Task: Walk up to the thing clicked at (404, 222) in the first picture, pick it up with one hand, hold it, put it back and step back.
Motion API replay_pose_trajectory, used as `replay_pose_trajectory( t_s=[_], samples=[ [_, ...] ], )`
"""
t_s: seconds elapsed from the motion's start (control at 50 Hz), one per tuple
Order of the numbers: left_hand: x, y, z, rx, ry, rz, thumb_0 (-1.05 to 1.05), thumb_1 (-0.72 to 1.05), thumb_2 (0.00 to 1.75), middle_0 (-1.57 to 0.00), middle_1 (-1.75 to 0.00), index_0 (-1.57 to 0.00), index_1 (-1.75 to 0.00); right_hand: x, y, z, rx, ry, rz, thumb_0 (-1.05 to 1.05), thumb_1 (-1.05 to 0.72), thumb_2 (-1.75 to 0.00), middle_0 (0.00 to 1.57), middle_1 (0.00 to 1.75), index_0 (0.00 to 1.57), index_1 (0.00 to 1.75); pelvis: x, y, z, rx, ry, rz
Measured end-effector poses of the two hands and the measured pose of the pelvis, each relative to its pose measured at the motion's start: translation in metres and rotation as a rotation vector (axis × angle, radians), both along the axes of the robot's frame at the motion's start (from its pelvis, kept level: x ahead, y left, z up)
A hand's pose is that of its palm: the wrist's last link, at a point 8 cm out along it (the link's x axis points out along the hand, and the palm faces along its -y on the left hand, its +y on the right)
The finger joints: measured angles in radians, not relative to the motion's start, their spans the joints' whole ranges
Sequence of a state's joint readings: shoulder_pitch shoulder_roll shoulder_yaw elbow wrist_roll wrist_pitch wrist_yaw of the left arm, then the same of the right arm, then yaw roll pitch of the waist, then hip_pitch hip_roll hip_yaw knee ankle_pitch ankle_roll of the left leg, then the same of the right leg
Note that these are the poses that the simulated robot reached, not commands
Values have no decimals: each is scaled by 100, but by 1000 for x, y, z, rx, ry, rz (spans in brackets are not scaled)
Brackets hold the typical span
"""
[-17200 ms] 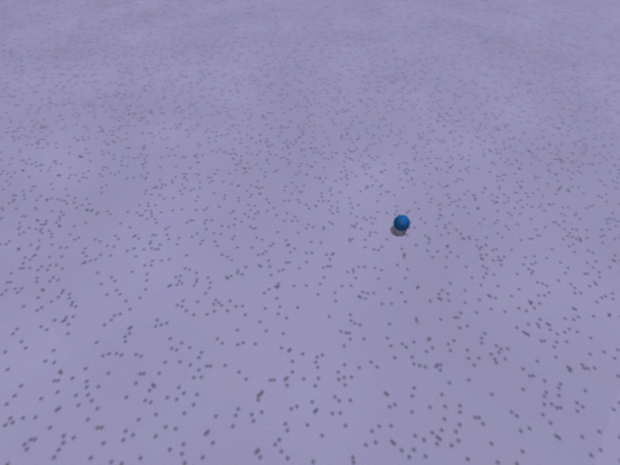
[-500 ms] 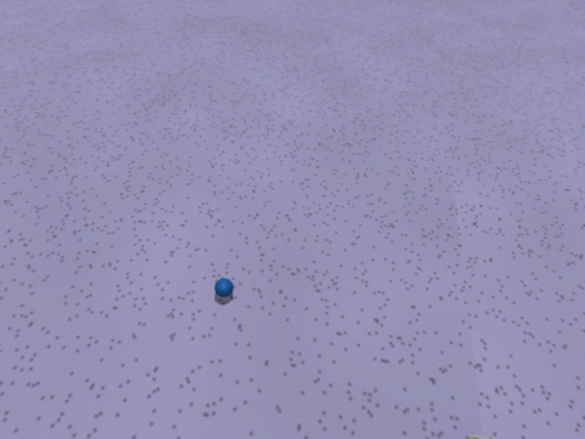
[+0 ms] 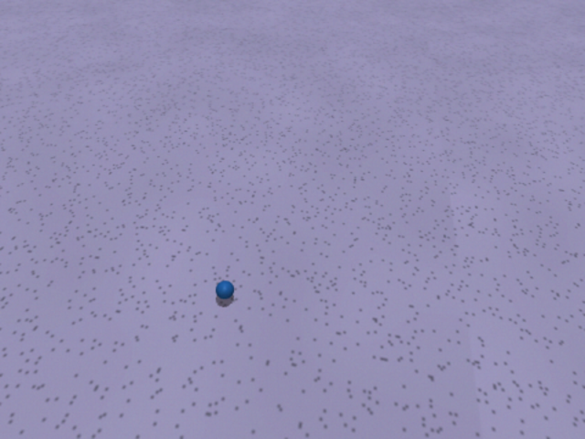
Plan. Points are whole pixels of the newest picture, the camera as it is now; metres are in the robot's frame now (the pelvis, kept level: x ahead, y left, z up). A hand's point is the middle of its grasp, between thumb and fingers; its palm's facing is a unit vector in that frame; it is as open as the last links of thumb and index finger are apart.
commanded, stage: stand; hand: left
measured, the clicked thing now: (224, 289) +0.78 +0.24 -0.75
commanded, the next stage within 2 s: walk up in 0.40 s
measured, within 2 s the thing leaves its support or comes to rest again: neither
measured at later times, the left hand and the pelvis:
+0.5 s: hand out of the picture +0.07 +0.26 -0.16, palm faces +0.00 -0.94 -0.33, open 7.4 cm; pelvis +0.01 +0.00 +0.00, yaw +0 degrees
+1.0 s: hand (121, 391) +0.24 +0.28 -0.15, palm faces -0.10 -0.92 -0.37, open 7.4 cm; pelvis +0.15 +0.00 -0.02, yaw -1 degrees
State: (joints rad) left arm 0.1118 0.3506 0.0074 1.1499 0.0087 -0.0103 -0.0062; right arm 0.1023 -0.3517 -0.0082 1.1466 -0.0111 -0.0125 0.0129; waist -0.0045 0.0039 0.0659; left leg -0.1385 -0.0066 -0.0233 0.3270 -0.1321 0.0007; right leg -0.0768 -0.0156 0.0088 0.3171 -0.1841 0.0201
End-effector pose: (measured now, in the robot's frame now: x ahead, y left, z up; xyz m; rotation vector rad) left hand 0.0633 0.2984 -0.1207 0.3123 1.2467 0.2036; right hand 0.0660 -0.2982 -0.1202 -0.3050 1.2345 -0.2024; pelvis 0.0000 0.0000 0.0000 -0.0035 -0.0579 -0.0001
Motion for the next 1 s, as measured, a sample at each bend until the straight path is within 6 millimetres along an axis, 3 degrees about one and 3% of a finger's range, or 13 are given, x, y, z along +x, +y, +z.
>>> replay_pose_trajectory(
  t_s=[0.2,0.4,0.52,0.66,0.72,0.82,0.92,1.0],
  samples=[
    [-14,0,-2,-1,27,3,0,91,90,-21,-30,-20,-30,-15,-2,-2,0,32,-3,0,-91,-90,21,30,20,30,-4,-1,-1,0,10,2],
    [-12,-2,-3,-3,34,2,0,91,90,-21,-30,-20,-30,-9,-2,-2,-1,35,7,0,-91,-90,21,30,20,30,0,-2,-1,-1,16,4],
    [-5,6,1,-5,-29,13,0,91,90,-21,-30,-20,-30,4,-10,1,-6,0,26,0,-91,-89,21,30,20,30,14,-2,-4,-5,27,8],
    [-7,42,-11,19,18,48,0,91,90,-21,-30,-20,-30,45,-7,9,-66,-57,54,0,-91,-90,21,30,20,30,44,18,-16,-10,7,15],
    [9,50,-13,25,57,31,1,91,90,-21,-30,-20,-30,52,-3,15,-80,-96,35,0,-91,-89,21,30,20,30,59,24,-16,2,9,10],
    [54,50,-5,15,28,-20,1,91,90,-20,-30,-20,-30,55,1,22,-77,-60,6,0,-91,-89,21,30,20,30,87,23,-8,13,5,-4],
    [113,39,3,15,-12,-80,1,91,90,-20,-30,-20,-30,64,-3,15,-54,-23,-16,0,-91,-89,21,30,20,30,118,16,-9,23,-1,-15],
    [170,20,6,24,-79,-117,1,91,90,-20,-30,-20,-30,80,-14,-3,-25,0,-34,0,-90,-89,21,30,20,30,148,4,-18,32,-8,-21]
  ],
)
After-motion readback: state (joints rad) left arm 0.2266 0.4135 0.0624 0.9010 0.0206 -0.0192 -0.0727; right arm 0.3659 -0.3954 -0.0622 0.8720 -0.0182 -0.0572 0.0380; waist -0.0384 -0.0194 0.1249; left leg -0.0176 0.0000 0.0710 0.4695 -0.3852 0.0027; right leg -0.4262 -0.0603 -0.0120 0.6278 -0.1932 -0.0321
